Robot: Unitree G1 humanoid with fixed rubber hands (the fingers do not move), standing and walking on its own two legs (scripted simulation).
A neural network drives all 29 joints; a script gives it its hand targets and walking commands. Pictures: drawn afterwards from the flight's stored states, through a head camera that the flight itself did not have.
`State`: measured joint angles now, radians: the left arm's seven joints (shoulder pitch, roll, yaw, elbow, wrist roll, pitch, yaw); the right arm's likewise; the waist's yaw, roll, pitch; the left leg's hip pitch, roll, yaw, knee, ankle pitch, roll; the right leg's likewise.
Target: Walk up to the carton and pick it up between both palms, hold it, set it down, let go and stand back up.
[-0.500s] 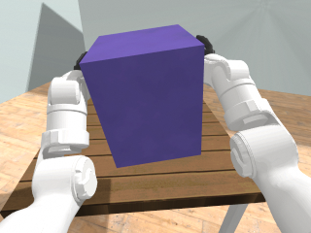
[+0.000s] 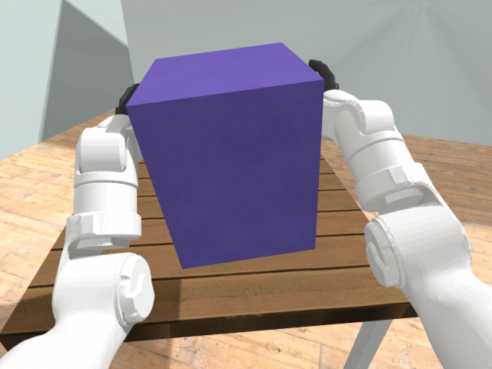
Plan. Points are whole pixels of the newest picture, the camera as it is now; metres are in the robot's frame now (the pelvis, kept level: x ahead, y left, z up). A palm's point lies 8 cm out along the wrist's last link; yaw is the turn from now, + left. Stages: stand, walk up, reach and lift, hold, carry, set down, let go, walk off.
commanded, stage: hold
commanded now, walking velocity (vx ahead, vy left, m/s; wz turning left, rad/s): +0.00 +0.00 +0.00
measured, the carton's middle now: (233, 151) +0.36 +0.00 +0.27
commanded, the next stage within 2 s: none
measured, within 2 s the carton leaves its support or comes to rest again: neither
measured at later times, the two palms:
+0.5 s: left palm (127, 129) +0.37 +0.15 +0.30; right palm (324, 105) +0.37 -0.14 +0.34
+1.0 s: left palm (127, 126) +0.37 +0.15 +0.31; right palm (324, 105) +0.37 -0.14 +0.34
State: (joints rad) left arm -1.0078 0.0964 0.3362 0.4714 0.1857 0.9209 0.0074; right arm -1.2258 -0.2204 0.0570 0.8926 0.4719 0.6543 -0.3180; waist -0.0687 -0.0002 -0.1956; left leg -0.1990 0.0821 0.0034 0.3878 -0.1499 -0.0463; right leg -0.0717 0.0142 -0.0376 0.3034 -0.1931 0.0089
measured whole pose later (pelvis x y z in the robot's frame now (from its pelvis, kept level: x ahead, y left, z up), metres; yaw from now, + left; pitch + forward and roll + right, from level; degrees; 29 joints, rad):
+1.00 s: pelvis +0.00 +0.00 +0.00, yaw +0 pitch -2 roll -2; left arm -1.03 0.10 0.33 0.51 0.19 0.91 0.01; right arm -1.24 -0.22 0.06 0.94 0.47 0.64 -0.31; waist -0.08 -0.01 -0.20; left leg -0.20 0.08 0.00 0.39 -0.15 -0.04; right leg -0.07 0.01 -0.04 0.29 -0.19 0.01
